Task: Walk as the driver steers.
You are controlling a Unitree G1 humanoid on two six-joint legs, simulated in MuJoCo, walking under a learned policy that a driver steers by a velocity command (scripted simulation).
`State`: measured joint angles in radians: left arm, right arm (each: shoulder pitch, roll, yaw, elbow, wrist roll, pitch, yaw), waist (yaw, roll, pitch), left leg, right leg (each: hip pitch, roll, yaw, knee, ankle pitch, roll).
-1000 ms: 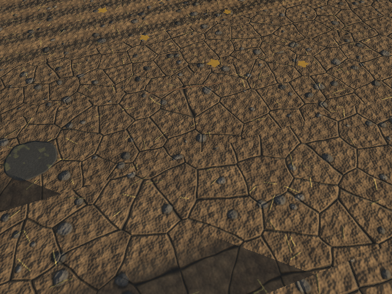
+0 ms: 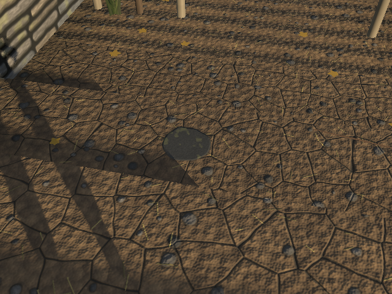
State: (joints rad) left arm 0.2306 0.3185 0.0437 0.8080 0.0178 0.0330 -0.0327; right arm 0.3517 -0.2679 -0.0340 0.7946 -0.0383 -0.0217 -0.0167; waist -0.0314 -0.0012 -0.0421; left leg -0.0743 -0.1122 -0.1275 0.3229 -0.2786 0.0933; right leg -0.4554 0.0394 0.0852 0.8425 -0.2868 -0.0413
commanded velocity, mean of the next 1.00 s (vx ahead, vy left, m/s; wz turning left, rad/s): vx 0.60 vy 0.00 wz -0.26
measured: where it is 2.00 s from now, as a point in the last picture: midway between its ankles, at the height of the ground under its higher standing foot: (276, 258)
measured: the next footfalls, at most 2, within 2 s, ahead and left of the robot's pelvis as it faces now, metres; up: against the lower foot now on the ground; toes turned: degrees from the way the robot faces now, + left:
right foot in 0.18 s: +0.17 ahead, -0.18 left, +0.00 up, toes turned -11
left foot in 0.68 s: +0.67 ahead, -0.26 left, -0.15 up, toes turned -29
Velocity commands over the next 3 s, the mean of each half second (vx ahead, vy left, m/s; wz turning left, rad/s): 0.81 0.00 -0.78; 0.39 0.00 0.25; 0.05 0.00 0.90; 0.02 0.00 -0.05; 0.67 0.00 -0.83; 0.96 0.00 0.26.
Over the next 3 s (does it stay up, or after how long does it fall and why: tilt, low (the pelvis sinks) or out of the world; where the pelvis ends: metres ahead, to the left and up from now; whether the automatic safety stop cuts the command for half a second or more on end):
stays up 1.18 -0.50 -0.26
